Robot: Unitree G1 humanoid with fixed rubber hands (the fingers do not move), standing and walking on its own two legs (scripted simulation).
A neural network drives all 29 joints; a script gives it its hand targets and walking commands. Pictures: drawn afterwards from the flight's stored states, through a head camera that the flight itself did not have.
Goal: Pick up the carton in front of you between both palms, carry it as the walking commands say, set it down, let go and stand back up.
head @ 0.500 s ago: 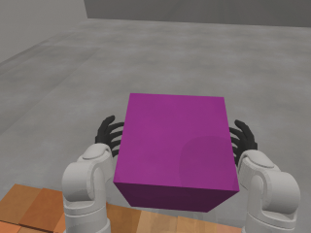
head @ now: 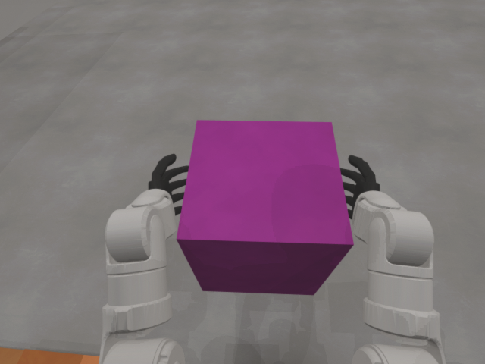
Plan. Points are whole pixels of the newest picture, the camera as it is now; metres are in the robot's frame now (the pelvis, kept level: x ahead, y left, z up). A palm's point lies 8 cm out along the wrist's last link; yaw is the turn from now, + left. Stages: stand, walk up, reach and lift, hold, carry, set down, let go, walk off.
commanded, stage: carry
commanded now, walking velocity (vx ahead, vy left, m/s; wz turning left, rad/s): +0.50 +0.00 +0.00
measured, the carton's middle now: (260, 215) +0.37 -0.01 +0.05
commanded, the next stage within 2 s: none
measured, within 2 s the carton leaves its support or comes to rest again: neither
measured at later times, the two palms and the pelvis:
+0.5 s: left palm (204, 107) +0.66 +0.10 +0.08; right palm (333, 103) +0.66 -0.20 +0.07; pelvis +0.33 -0.05 -0.03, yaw -2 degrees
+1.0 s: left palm (232, 51) +1.00 +0.04 +0.06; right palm (328, 49) +0.99 -0.26 +0.05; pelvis +0.67 -0.09 -0.06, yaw +0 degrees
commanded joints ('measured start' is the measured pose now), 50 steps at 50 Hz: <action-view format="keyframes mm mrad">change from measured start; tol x32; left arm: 1 -602 -788 -646 -38 -267 -29 -81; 50 -388 -781 -739 -99 -249 -96 -90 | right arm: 1 -689 815 686 -131 329 -14 95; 50 -398 758 701 -125 282 -76 119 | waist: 1 61 59 -416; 4 116 -337 -582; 29 -35 296 -455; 50 84 102 -458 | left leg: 1 81 149 -16 282 731 70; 5 -732 -27 -144 913 -127 17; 21 -626 -38 -28 118 532 75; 26 43 -18 -27 -59 604 88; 28 365 227 -403 135 1245 182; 33 94 283 -597 -108 403 293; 47 245 130 -163 -5 1210 130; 50 -16 94 -78 400 910 56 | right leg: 1 394 79 -91 -78 -5 -23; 4 991 -298 610 -50 125 -227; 25 667 -69 13 192 693 -30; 29 -137 170 91 974 -573 43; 43 -140 38 -15 204 -64 43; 50 637 50 -55 -141 102 -9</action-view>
